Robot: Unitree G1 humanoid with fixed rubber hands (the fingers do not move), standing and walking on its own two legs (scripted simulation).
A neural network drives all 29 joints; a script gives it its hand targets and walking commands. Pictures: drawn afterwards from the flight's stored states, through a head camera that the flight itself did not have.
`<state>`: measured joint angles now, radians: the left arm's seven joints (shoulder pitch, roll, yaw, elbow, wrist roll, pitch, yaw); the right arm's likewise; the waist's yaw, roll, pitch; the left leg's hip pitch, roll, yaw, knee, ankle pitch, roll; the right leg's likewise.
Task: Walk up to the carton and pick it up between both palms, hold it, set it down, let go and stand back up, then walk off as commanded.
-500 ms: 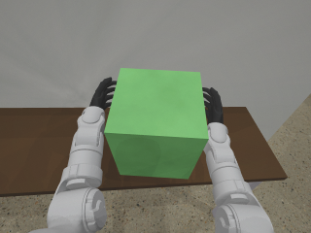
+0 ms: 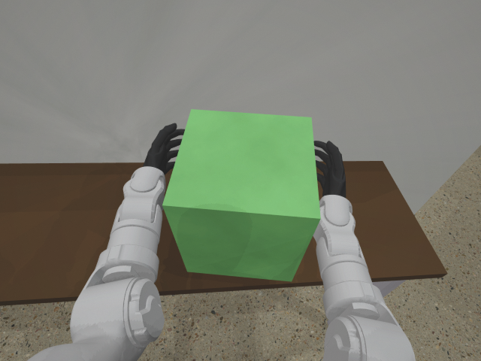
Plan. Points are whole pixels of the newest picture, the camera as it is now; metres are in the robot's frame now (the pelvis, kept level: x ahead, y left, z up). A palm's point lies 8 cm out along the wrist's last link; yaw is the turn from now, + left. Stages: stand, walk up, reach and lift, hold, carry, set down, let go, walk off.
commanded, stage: set down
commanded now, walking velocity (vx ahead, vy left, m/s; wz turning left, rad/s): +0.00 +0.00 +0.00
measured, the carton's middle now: (244, 200) +0.38 -0.04 +0.04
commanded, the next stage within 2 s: none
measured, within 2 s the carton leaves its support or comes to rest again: neither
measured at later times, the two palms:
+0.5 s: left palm (160, 173) +0.44 +0.12 +0.06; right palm (322, 194) +0.37 -0.18 +0.07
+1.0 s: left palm (161, 178) +0.44 +0.12 +0.04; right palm (320, 202) +0.37 -0.18 +0.05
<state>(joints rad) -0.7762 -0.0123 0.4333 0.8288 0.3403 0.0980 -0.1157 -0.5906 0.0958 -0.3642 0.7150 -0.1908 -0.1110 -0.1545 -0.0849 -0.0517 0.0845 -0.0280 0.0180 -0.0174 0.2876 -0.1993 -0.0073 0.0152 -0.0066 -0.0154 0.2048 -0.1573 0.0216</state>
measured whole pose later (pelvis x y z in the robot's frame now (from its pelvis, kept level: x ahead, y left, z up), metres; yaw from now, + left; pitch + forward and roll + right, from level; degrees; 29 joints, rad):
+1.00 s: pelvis +0.01 +0.00 +0.00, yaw -1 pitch +5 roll -1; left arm -0.81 0.05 0.45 1.08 0.34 -0.14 -0.11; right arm -0.59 0.16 -0.51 0.83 -0.33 -0.29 -0.15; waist -0.08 -0.05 0.02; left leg -0.19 0.02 0.01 0.29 -0.20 0.00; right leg -0.17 -0.01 -0.02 0.24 -0.16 0.03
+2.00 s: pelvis +0.01 +0.00 +0.00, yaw -2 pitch +7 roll -1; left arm -0.85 0.02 0.54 1.13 0.37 -0.20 -0.12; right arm -0.59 0.16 -0.56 0.84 -0.39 -0.33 -0.15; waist -0.08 -0.05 0.02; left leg -0.23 0.02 0.01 0.30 -0.20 0.00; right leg -0.22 -0.01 -0.02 0.26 -0.16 0.02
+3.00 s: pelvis -0.02 +0.01 -0.03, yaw -3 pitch +20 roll -2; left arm -1.08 0.25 0.08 1.58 -0.02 -0.38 0.01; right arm -0.80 -0.01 -0.28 1.27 0.05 -0.40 -0.21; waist -0.08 -0.05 -0.17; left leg -0.68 0.03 0.02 0.60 -0.27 0.00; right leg -0.65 -0.01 -0.01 0.53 -0.22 0.02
